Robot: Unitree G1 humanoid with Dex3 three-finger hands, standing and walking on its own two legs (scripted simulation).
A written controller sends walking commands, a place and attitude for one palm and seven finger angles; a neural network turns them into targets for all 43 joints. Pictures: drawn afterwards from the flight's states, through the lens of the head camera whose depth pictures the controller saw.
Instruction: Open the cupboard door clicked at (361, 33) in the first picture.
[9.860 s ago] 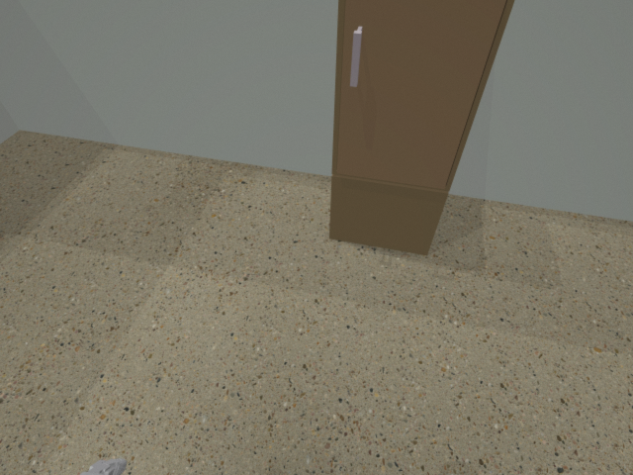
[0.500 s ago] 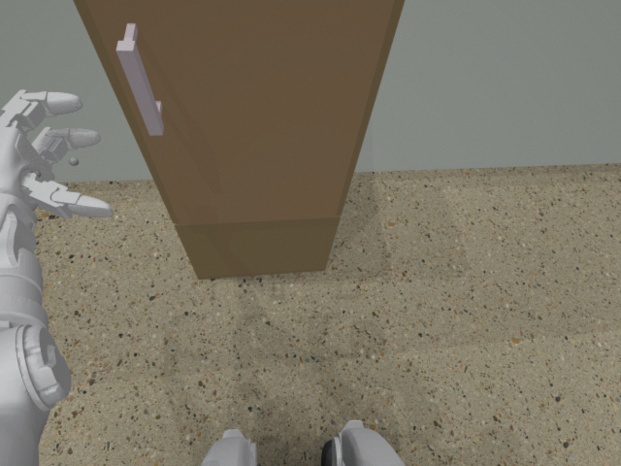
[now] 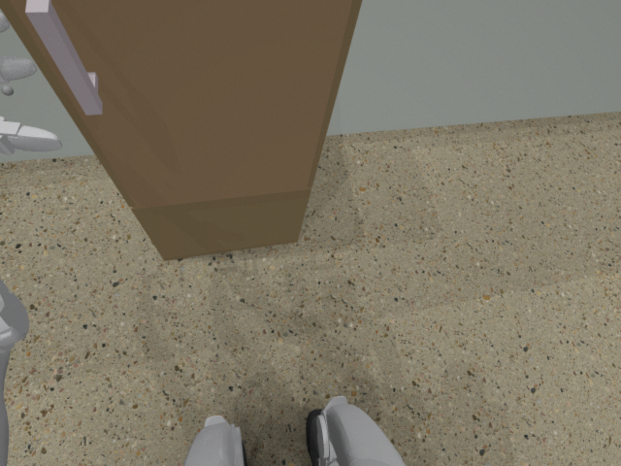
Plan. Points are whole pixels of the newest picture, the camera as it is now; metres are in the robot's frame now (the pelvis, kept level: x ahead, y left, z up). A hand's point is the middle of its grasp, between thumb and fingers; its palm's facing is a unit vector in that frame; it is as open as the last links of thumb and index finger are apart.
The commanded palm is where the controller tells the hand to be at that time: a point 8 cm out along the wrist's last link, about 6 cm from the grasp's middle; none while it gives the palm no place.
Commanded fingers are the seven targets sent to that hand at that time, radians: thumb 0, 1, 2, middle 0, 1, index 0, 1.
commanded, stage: move the hooked fingers beside the handle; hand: left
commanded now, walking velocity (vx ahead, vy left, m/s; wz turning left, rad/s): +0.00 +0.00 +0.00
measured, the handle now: (70, 52) +0.59 +0.22 +0.09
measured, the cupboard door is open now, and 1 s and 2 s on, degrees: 0 0 0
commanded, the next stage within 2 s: slide the fingers in behind the handle in 0.78 s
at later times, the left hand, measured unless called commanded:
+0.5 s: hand (5, 100) +0.52 +0.27 +0.10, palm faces +0.08 -1.00 -0.02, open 14.0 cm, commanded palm +0.50 +0.31 +0.09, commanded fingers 0.00 -0.50 0.30 -0.30 -1.20 -0.30 -1.20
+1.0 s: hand (18, 95) +0.52 +0.26 +0.10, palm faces +0.07 -1.00 -0.03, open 14.0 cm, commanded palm +0.51 +0.29 +0.08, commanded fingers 0.00 -0.50 0.30 -0.30 -1.20 -0.30 -1.20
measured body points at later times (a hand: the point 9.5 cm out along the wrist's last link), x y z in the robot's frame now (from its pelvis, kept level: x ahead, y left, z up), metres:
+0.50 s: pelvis +0.01 +0.00 +0.01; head +0.15 +0.03 +0.43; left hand +0.51 +0.32 +0.10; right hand +0.01 -0.27 -0.09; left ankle -0.01 +0.10 -0.68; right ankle +0.02 -0.13 -0.68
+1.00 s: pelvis +0.00 +0.00 +0.00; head +0.15 +0.03 +0.42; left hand +0.51 +0.31 +0.10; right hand -0.02 -0.27 -0.10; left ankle -0.01 +0.10 -0.68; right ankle +0.02 -0.13 -0.68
